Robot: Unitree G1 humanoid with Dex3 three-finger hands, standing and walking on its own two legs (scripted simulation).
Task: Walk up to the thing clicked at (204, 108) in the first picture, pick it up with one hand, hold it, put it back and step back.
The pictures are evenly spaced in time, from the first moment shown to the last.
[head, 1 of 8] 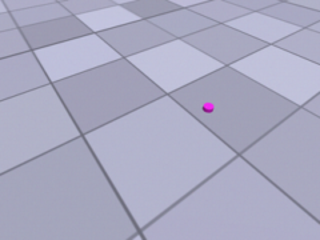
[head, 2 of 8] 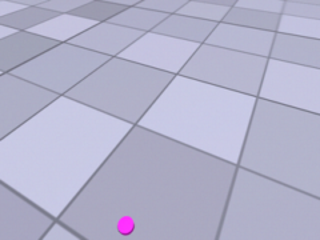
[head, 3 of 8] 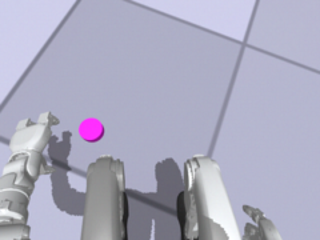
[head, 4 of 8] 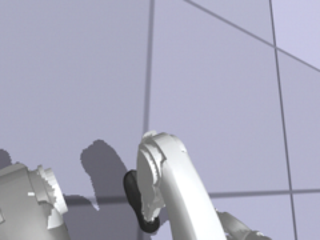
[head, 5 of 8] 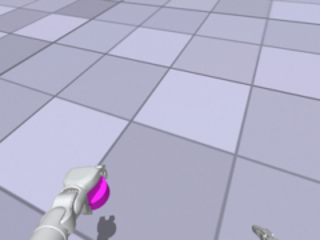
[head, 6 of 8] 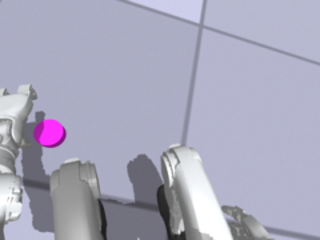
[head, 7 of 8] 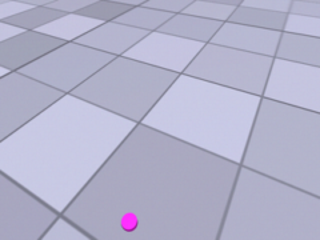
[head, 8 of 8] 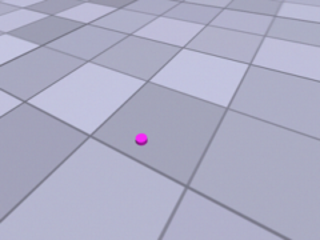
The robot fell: no
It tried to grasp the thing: yes
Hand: left
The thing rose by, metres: 0.69
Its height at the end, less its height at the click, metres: +0.00
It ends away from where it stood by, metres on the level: 0.01
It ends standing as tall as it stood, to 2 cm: yes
